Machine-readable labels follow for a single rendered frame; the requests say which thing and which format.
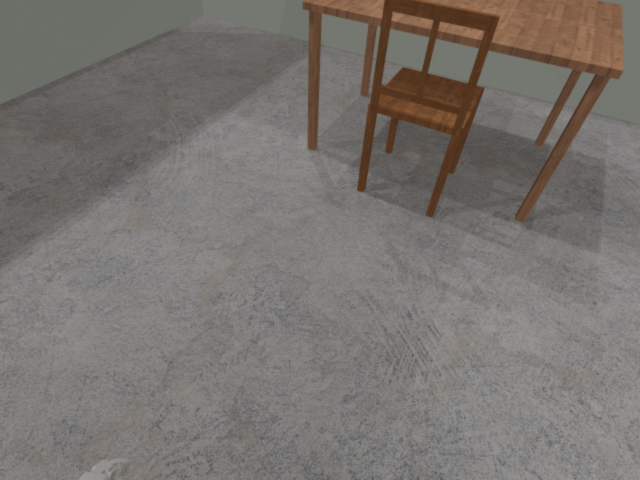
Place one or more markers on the chair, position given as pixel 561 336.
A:
pixel 424 99

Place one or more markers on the table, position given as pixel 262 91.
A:
pixel 583 35

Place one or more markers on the left robot hand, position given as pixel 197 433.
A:
pixel 107 470

